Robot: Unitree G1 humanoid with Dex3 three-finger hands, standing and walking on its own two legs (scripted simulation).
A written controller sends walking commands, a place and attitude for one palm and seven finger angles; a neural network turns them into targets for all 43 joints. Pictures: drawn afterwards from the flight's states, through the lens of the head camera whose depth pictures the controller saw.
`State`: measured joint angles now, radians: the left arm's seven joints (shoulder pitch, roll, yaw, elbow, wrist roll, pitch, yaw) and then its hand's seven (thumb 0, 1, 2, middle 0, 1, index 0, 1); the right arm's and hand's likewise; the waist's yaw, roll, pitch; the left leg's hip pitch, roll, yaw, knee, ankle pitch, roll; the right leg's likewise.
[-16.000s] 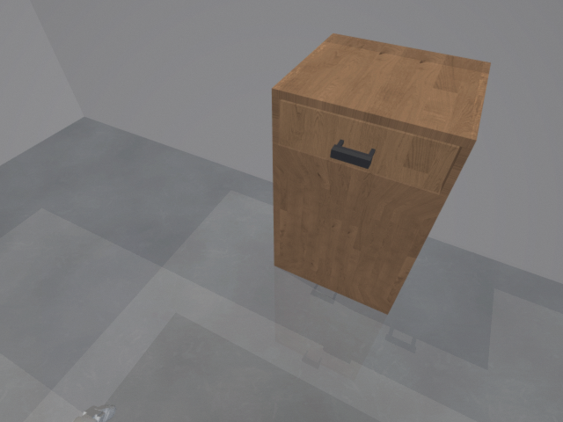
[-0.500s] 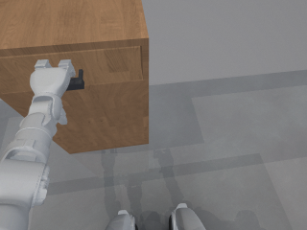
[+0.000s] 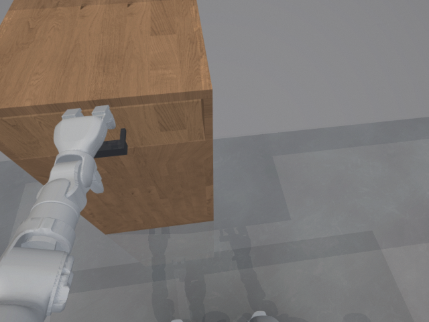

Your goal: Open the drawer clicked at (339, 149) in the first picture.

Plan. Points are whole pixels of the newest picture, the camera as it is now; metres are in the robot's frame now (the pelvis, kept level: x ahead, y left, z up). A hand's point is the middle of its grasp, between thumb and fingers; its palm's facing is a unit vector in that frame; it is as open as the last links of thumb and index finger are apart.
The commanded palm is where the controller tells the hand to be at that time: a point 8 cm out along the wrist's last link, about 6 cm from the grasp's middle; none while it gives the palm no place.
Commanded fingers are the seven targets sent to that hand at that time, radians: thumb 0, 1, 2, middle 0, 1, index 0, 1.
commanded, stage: lift the fingers back up to retry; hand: left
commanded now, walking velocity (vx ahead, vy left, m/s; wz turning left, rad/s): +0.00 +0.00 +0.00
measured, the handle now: (103, 141) +0.50 +0.24 -0.02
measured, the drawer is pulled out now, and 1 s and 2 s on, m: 0.00 0.00 0.00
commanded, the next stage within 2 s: re-aim the fingers above the handle in 0.26 s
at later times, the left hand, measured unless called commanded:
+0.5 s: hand (93, 151) +0.44 +0.23 +0.04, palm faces -0.04 -0.01 -1.00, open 13.8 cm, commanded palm +0.42 +0.23 +0.10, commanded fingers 0.00 -0.50 0.30 -0.30 -1.20 -0.30 -1.20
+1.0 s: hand (91, 143) +0.45 +0.23 +0.05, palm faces +0.00 +0.00 -1.00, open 13.8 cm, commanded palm +0.42 +0.24 +0.10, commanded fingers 0.00 -0.50 0.30 -0.30 -1.20 -0.30 -1.20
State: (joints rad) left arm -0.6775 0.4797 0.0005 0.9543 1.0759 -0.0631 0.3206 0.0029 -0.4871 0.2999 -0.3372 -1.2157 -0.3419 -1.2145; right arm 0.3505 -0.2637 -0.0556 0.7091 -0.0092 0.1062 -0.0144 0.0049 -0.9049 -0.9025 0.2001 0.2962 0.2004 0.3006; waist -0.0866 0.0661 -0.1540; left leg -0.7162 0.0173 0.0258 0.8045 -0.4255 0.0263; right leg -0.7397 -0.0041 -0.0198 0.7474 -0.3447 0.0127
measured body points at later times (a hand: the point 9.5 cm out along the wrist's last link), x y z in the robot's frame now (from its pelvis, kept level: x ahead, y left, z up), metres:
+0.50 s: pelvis +0.01 -0.01 +0.01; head +0.09 -0.03 +0.45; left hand +0.43 +0.23 +0.09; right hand +0.10 -0.28 -0.12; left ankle -0.03 +0.10 -0.70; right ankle +0.00 -0.13 -0.70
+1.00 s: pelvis +0.00 -0.01 +0.01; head +0.08 -0.03 +0.45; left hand +0.44 +0.23 +0.10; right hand +0.04 -0.29 -0.13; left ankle -0.03 +0.10 -0.70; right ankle +0.00 -0.13 -0.70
